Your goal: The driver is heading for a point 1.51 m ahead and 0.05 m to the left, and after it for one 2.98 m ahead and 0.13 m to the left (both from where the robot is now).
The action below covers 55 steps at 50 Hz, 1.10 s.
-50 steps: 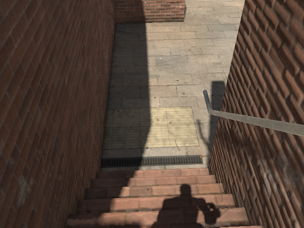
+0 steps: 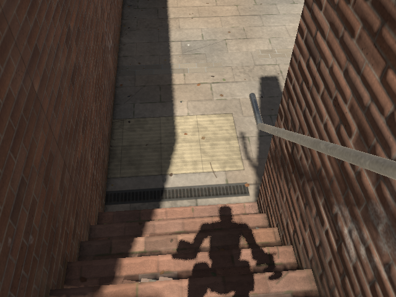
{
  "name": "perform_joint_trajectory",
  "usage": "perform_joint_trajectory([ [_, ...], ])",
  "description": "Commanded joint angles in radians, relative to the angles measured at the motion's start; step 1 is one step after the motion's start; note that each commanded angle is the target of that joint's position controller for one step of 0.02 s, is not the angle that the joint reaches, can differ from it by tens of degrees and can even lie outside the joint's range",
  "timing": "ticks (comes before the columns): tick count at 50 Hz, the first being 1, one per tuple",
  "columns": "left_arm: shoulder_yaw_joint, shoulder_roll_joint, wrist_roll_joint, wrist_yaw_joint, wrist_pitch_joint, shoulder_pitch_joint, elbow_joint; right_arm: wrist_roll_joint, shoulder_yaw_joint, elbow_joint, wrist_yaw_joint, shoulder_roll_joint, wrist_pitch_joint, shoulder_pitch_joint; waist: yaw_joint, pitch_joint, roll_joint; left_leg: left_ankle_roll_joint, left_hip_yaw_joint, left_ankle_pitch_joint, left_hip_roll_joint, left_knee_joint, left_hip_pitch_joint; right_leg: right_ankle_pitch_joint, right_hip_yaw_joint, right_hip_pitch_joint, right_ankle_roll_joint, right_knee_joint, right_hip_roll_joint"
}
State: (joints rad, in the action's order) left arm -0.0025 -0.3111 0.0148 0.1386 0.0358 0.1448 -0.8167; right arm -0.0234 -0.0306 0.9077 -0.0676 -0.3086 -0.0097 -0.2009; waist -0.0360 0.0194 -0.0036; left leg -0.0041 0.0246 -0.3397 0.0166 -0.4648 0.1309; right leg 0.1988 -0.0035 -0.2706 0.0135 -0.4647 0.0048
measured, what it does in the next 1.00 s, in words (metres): walks ahead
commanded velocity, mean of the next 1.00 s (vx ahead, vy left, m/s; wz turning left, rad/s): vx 0.35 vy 0.00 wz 0.00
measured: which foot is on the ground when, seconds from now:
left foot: down 0.00-0.78, up 0.80-1.00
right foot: down 0.00-1.00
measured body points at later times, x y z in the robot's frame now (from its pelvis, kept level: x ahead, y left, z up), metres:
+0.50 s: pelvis +0.00 +0.01 +0.01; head +0.02 +0.01 +0.46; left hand +0.06 +0.26 -0.14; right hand -0.02 -0.25 -0.14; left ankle -0.06 +0.11 -0.74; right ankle +0.02 -0.13 -0.73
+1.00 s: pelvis +0.11 -0.02 -0.10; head +0.13 -0.03 +0.35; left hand +0.07 +0.25 -0.24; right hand +0.27 -0.28 -0.21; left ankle +0.22 +0.11 -0.77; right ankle +0.03 -0.12 -0.74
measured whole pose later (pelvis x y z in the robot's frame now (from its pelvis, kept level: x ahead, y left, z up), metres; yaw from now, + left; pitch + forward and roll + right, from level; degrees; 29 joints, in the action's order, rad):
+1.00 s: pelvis +0.11 -0.02 -0.10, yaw +0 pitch +1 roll +1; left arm -0.04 -0.25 0.01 -0.02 0.07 0.44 -1.01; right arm -0.01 -0.04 0.84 0.00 -0.27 0.04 -0.11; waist 0.02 0.01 -0.01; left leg 0.01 -0.08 0.34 -0.07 -0.95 0.67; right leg 0.82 0.07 -0.44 -0.02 -1.24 0.05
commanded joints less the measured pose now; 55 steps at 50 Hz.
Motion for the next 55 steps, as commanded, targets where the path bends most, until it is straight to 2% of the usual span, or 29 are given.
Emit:
perform_joint_trajectory([
  [1,-0.03,-0.117,0.003,-0.007,0.008,0.028,0.03,-0.001,-0.027,-0.016,0.004,-0.124,0.006,-0.048,0.001,-0.032,0.005,-0.037,0.011,0.193,-0.012,0.111,0.117,-0.269,0.0,0.182,-0.013,0.052,0.012],
  [22,-0.023,-0.054,-0.005,-0.042,-0.023,0.114,-0.062,-0.003,-0.033,0.102,-0.001,-0.041,-0.013,-0.171,0.0,0.035,0.008,-0.017,0.028,0.241,-0.032,0.207,0.052,-0.186,0.024,0.198,0.001,0.139,-0.03],
  [23,-0.043,-0.097,0.008,-0.055,-0.025,0.168,-0.082,-0.001,-0.049,0.108,0.009,-0.079,-0.012,-0.193,0.012,0.042,0.017,0.008,0.037,0.022,-0.042,0.203,0.07,0.092,0.021,0.195,-0.02,0.159,-0.025],
  [24,-0.075,-0.172,0.027,-0.077,-0.017,0.196,-0.081,-0.039,-0.069,0.106,0.02,-0.125,-0.011,-0.231,0.006,0.081,-0.001,0.074,0.005,-0.259,-0.01,0.194,0.112,0.437,-0.006,0.143,-0.062,0.139,-0.015],
  [25,-0.086,-0.18,0.049,-0.093,0.001,0.225,-0.091,-0.062,-0.079,0.109,0.03,-0.129,0.0,-0.287,-0.009,0.134,-0.012,0.134,-0.023,-0.427,0.028,0.167,0.14,0.592,-0.044,0.049,-0.113,0.107,0.021],
  [27,-0.069,-0.07,0.059,-0.123,0.035,0.186,-0.081,-0.08,-0.06,0.118,0.065,-0.043,0.037,-0.382,-0.053,0.101,0.084,0.222,-0.121,-0.374,0.115,0.154,0.04,0.447,-0.002,-0.059,-0.13,-0.107,0.007],
  [28,-0.036,0.038,0.068,-0.124,0.044,0.098,-0.038,-0.086,-0.034,0.074,0.083,0.023,0.065,-0.293,-0.054,0.053,0.187,0.26,-0.2,-0.244,0.188,0.196,0.017,0.226,0.12,-0.077,-0.081,-0.364,-0.051],
  [29,-0.023,0.062,0.074,-0.124,0.055,-0.003,0.01,-0.075,-0.017,0.031,0.092,0.059,0.078,-0.237,-0.07,0.083,0.144,0.281,-0.26,-0.197,0.27,0.201,0.046,0.228,0.054,-0.177,-0.083,-0.489,-0.028],
  [31,0.001,0.083,0.082,-0.144,0.057,-0.064,0.088,-0.081,-0.001,-0.003,0.11,0.024,0.099,-0.236,-0.079,0.12,0.074,0.31,-0.316,-0.071,0.33,0.086,0.008,0.225,-0.034,-0.394,-0.086,-0.602,0.019],
  [33,0.007,0.063,0.089,-0.143,0.054,-0.014,0.088,-0.067,0.002,0.019,0.115,0.006,0.108,-0.336,-0.103,0.098,0.056,0.279,-0.25,-0.053,0.264,-0.053,-0.026,0.163,-0.006,-0.458,-0.082,-0.514,0.023],
  [34,-0.055,-0.09,-0.015,-0.145,0.009,-0.053,0.071,0.028,-0.06,0.028,0.081,-0.184,0.092,-0.23,-0.052,0.055,0.187,0.217,-0.23,0.221,0.242,-0.089,-0.071,0.058,0.054,-0.431,-0.047,-0.45,0.034],
  [35,-0.057,-0.103,-0.01,-0.144,-0.013,-0.006,0.061,0.03,-0.055,0.014,0.068,-0.157,0.084,-0.255,-0.066,-0.003,0.186,0.2,-0.226,0.263,0.238,-0.13,-0.01,0.035,0.078,-0.299,-0.029,-0.454,0.021],
  [36,-0.051,-0.066,-0.019,-0.143,-0.025,0.056,0.031,0.029,-0.045,0.019,0.065,-0.127,0.081,-0.242,-0.03,0.022,0.18,0.184,-0.219,0.239,0.233,-0.151,0.117,0.034,0.101,-0.173,-0.014,-0.44,0.009],
  [38,-0.058,-0.045,-0.024,-0.144,-0.029,0.355,-0.077,0.02,-0.031,-0.011,0.069,-0.068,0.07,-0.111,0.144,0.043,0.03,0.107,-0.059,0.28,0.108,-0.437,0.472,0.029,0.109,0.231,-0.054,-0.298,-0.026],
  [39,-0.092,-0.161,-0.009,-0.15,-0.018,0.622,-0.162,0.004,-0.023,-0.063,0.083,-0.03,0.078,-0.008,0.297,0.012,-0.303,0.045,0.048,0.084,-0.05,-0.939,0.717,0.016,-0.157,0.395,-0.16,-0.175,0.135],
  [40,-0.079,-0.158,-0.02,-0.14,-0.007,0.683,-0.196,-0.023,-0.011,-0.083,0.103,0.028,0.086,0.036,0.297,0.061,-0.312,0.083,-0.156,-0.333,-0.147,-1.035,0.914,-0.095,-0.396,0.34,-0.214,-0.123,0.258],
  [41,-0.086,-0.189,-0.027,-0.141,-0.002,0.622,-0.188,-0.017,-0.001,-0.1,0.109,0.049,0.089,0.042,0.242,0.096,-0.172,0.079,-0.239,-0.301,-0.107,-0.972,1.023,0.095,-0.484,0.28,-0.282,-0.073,0.378],
  [42,-0.086,-0.173,-0.006,-0.148,-0.001,0.505,-0.158,0.004,-0.013,-0.097,0.107,0.008,0.09,0.081,0.204,0.121,-0.043,0.063,-0.254,-0.223,-0.053,-0.891,1.013,0.25,-0.56,0.17,-0.311,-0.081,0.406],
  [44,-0.063,-0.089,0.044,-0.153,0.011,0.223,-0.088,-0.009,-0.038,-0.063,0.108,-0.023,0.069,0.042,0.072,0.115,-0.044,0.036,-0.203,0.06,-0.037,-0.822,0.781,0.23,-0.422,-0.157,-0.265,-0.221,0.346],
  [45,-0.047,-0.007,0.044,-0.159,0.037,0.166,-0.103,-0.003,-0.038,-0.056,0.106,-0.002,0.071,0.017,0.009,0.051,0.008,0.035,-0.224,0.418,-0.055,-0.678,0.614,0.398,-0.22,-0.322,-0.182,-0.399,0.221],
  [46,-0.04,-0.003,0.029,-0.159,0.052,0.122,-0.089,0.004,-0.027,-0.043,0.092,0.036,0.059,-0.035,-0.035,-0.001,-0.055,0.036,-0.124,0.549,-0.105,-0.692,0.469,0.469,-0.136,-0.456,-0.15,-0.439,0.186],
  [47,-0.036,0.015,-0.005,-0.164,0.068,0.079,-0.082,0.011,-0.012,-0.049,0.07,0.071,0.054,-0.057,-0.087,-0.007,0.015,0.01,-0.025,0.881,-0.141,-0.557,0.183,0.578,-0.01,-0.722,-0.12,-0.428,0.117],
  [48,-0.045,-0.031,-0.025,-0.165,0.076,0.046,-0.076,0.009,0.004,-0.05,0.051,0.096,0.045,-0.069,-0.106,-0.038,-0.026,-0.005,0.04,0.963,-0.148,-0.524,0.019,0.547,0.022,-0.763,-0.12,-0.39,0.123],
  [50,-0.065,-0.081,-0.014,-0.166,0.056,0.06,-0.079,0.018,0.006,-0.078,0.058,0.044,0.019,-0.039,-0.078,0.025,-0.122,-0.004,0.039,0.796,-0.108,-0.4,-0.033,0.487,-0.015,-0.693,-0.129,-0.445,0.146],
  [51,-0.063,-0.051,-0.018,-0.173,0.039,0.097,-0.1,0.018,0.007,-0.083,0.073,0.024,0.006,-0.009,-0.043,0.075,-0.13,0.001,0.066,0.731,-0.087,-0.29,0.0,0.394,-0.007,-0.596,-0.132,-0.527,0.136],
  [52,-0.066,-0.058,0.002,-0.174,0.019,0.171,-0.12,0.01,0.008,-0.084,0.081,0.011,0.007,-0.023,-0.005,0.084,-0.138,0.019,0.078,0.659,-0.068,-0.147,0.037,0.312,-0.023,-0.445,-0.154,-0.63,0.141],
  [53,-0.078,-0.093,0.018,-0.183,-0.007,0.181,-0.124,0.005,-0.005,-0.053,0.08,-0.014,0.011,-0.109,-0.024,0.074,-0.135,0.047,0.075,0.561,-0.037,-0.053,0.0,0.106,-0.059,-0.343,-0.19,-0.753,0.162],
  [54,-0.083,-0.085,0.023,-0.179,-0.038,0.238,-0.137,0.003,-0.03,-0.008,0.071,-0.047,0.014,-0.221,-0.021,0.039,-0.084,0.082,0.007,0.441,0.001,0.022,-0.082,-0.164,-0.082,-0.285,-0.217,-0.944,0.145],
  [55,-0.086,-0.071,0.025,-0.182,-0.049,0.215,-0.127,0.006,-0.045,0.021,0.058,-0.048,0.029,-0.34,-0.096,0.045,0.018,0.156,-0.107,0.399,0.066,0.182,-0.202,-0.168,-0.09,-0.401,-0.234,-1.326,0.065],
])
